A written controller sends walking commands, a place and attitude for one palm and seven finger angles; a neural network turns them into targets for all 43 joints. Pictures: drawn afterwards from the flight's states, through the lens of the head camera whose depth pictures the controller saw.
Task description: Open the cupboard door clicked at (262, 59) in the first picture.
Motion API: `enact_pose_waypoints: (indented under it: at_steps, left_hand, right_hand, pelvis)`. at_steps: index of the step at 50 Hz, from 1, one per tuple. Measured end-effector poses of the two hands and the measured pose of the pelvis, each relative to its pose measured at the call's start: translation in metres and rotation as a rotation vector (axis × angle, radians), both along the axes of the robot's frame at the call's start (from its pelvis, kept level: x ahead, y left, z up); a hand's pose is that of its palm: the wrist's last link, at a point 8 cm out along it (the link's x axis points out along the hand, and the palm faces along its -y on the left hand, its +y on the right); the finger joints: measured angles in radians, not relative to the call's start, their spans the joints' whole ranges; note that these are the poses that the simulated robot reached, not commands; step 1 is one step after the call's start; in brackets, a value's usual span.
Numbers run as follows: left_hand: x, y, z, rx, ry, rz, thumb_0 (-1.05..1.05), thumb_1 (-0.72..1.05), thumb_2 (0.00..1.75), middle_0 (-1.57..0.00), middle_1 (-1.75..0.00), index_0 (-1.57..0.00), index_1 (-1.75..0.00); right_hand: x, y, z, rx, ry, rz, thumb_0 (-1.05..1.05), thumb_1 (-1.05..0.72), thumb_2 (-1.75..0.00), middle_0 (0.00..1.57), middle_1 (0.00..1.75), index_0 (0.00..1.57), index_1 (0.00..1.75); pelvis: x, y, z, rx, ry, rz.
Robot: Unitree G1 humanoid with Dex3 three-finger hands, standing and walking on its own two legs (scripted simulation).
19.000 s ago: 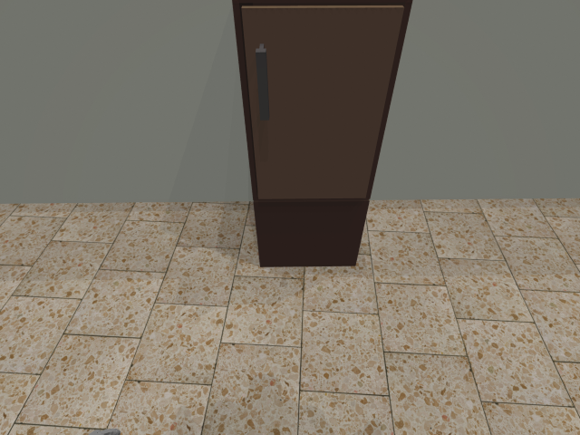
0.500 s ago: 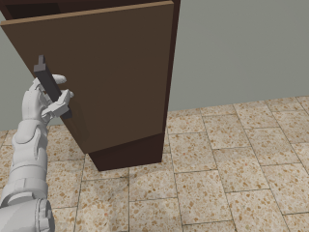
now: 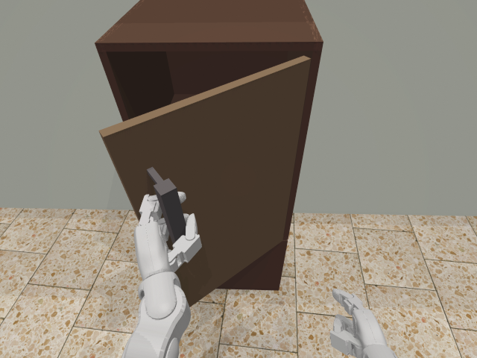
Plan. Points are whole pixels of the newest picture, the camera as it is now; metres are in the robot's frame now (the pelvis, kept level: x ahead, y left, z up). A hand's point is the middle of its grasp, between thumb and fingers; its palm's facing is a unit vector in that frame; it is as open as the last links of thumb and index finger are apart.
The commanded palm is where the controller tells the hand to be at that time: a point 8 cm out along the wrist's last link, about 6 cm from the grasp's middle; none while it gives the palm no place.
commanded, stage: pull the door open along its arc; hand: left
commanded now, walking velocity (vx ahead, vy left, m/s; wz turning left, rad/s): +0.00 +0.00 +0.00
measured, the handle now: (169, 215) +0.32 +0.14 +0.10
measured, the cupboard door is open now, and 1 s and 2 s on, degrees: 39 41 42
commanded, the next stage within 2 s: open thumb and fingers to let go in 0.04 s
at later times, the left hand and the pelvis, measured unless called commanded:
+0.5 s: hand (191, 246) +0.26 +0.09 +0.10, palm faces +0.43 -0.90 -0.01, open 9.3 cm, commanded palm +0.22 +0.13 +0.10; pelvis -0.03 -0.01 +0.00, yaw +2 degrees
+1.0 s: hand (195, 244) +0.26 +0.09 +0.11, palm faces +0.36 -0.93 +0.00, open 15.3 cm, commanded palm +0.22 +0.14 +0.10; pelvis -0.06 +0.02 +0.00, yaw +0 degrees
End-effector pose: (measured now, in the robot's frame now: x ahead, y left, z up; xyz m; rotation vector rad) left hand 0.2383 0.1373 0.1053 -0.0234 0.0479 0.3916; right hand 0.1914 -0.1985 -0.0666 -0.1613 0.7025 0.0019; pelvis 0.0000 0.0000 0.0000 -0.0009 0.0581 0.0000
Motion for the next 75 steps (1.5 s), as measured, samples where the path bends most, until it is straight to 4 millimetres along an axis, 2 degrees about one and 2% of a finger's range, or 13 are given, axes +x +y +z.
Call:
enact_pose_waypoints:
  at_steps: [6, 12, 17, 22, 32, 39, 52, 55, 61, 64, 69, 75]
  left_hand:
    - [-0.014, -0.016, 0.001, 0.034, 0.001, -0.034, 0.02, 0.64, 0.71, -0.30, -1.30, -0.33, -1.33]
    - [-0.008, -0.018, -0.002, 0.036, 0.001, 0.016, 0.01, 0.63, 0.76, -0.33, -1.32, -0.35, -1.33]
    - [-0.010, -0.014, -0.003, 0.028, 0.001, 0.043, 0.01, 0.55, 0.74, -0.36, -1.31, -0.36, -1.32]
    - [-0.017, -0.008, -0.002, 0.033, -0.015, 0.057, 0.01, 0.35, 0.66, -0.36, -1.29, -0.35, -1.30]
    - [-0.017, -0.002, 0.000, 0.021, -0.040, 0.020, 0.01, -0.22, 0.42, -0.32, -1.22, -0.32, -1.23]
    - [-0.016, -0.001, 0.000, 0.009, -0.039, 0.004, 0.00, -0.42, 0.33, -0.28, -1.05, -0.29, -1.06]
    - [-0.013, -0.008, 0.001, 0.025, -0.031, -0.030, -0.01, -0.49, 0.30, -0.25, -0.55, -0.26, -0.55]
    - [-0.014, -0.006, 0.001, 0.036, -0.032, -0.037, -0.01, -0.50, 0.30, -0.28, -0.52, -0.28, -0.53]
    - [-0.015, 0.017, -0.002, 0.156, -0.075, -0.365, -0.01, -0.49, 0.30, -0.23, -0.41, -0.15, -0.42]
    - [-0.014, 0.022, -0.001, 0.105, -0.067, -0.462, -0.01, -0.50, 0.30, -0.20, -0.37, -0.12, -0.37]
    - [-0.015, 0.019, -0.002, -0.004, -0.060, -0.442, -0.01, -0.50, 0.30, -0.14, -0.33, -0.14, -0.34]
    - [-0.025, 0.012, -0.003, 0.012, -0.073, -0.411, -0.01, -0.50, 0.30, -0.12, -0.33, -0.14, -0.32]
  right_hand:
    - [-0.006, -0.012, -0.008, -0.004, 0.033, -0.009, 0.01, -0.90, -0.89, 0.20, 0.30, 0.20, 0.30]
    - [-0.021, -0.023, -0.024, -0.050, 0.107, -0.006, 0.01, -0.90, -0.89, 0.20, 0.30, 0.20, 0.30]
    - [-0.036, -0.028, -0.027, -0.054, 0.131, -0.023, 0.01, -0.91, -0.89, 0.20, 0.30, 0.20, 0.30]
    - [-0.047, -0.028, -0.027, -0.058, 0.125, -0.032, 0.01, -0.91, -0.89, 0.20, 0.30, 0.20, 0.30]
    - [-0.060, -0.019, -0.019, -0.078, 0.086, -0.039, 0.01, -0.90, -0.89, 0.20, 0.30, 0.20, 0.30]
    - [-0.065, -0.004, -0.013, -0.081, 0.075, -0.038, 0.01, -0.90, -0.89, 0.20, 0.30, 0.20, 0.30]
    - [-0.078, 0.022, -0.016, -0.053, 0.105, -0.026, 0.01, -0.90, -0.89, 0.20, 0.30, 0.20, 0.30]
    - [-0.081, 0.024, -0.018, -0.053, 0.119, -0.020, 0.01, -0.90, -0.89, 0.20, 0.30, 0.20, 0.30]
    - [-0.093, 0.017, -0.021, -0.068, 0.115, -0.036, 0.01, -0.90, -0.89, 0.20, 0.30, 0.20, 0.30]
    - [-0.098, 0.013, -0.023, -0.067, 0.097, -0.051, 0.01, -0.90, -0.89, 0.20, 0.30, 0.20, 0.30]
    - [-0.097, 0.009, -0.021, -0.048, 0.056, -0.060, 0.01, -0.90, -0.89, 0.20, 0.30, 0.20, 0.30]
    - [-0.087, 0.006, -0.010, -0.021, -0.001, -0.046, 0.01, -0.90, -0.89, 0.20, 0.30, 0.20, 0.30]
  pelvis:
    - [0.001, -0.008, -0.001, -0.001, -0.031, 0.014]
    - [-0.009, -0.013, -0.002, 0.005, -0.039, 0.031]
    - [-0.014, -0.016, 0.000, 0.010, -0.036, 0.029]
    - [-0.021, -0.015, 0.000, 0.009, -0.046, 0.028]
    - [-0.039, -0.004, 0.002, 0.000, -0.071, 0.026]
    - [-0.048, 0.008, 0.003, -0.004, -0.076, 0.019]
    - [-0.060, 0.022, 0.001, -0.006, -0.077, 0.007]
    - [-0.062, 0.023, 0.000, -0.004, -0.076, 0.008]
    - [-0.065, 0.022, -0.001, -0.002, -0.081, 0.015]
    - [-0.067, 0.024, -0.002, -0.005, -0.088, 0.020]
    - [-0.065, 0.024, -0.001, -0.001, -0.078, 0.011]
    - [-0.055, 0.017, 0.000, 0.006, -0.065, -0.010]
